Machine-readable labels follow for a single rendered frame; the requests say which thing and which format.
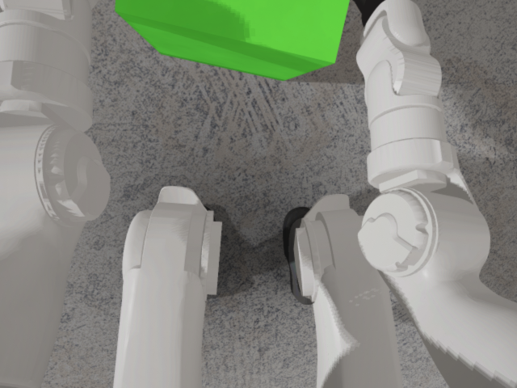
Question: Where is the robot right thigh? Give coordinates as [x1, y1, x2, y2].
[293, 209, 403, 388]

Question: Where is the left robot upper arm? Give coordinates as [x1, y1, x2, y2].
[0, 124, 111, 388]

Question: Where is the right robot foot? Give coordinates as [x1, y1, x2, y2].
[283, 207, 314, 305]

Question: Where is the carton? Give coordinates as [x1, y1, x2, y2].
[115, 0, 350, 81]

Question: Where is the robot right forearm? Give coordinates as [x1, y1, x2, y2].
[356, 0, 479, 210]

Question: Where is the robot right hand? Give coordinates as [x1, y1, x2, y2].
[353, 0, 385, 26]

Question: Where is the robot left forearm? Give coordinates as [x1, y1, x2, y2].
[0, 0, 98, 132]

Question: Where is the right robot upper arm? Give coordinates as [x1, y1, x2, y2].
[358, 187, 517, 388]

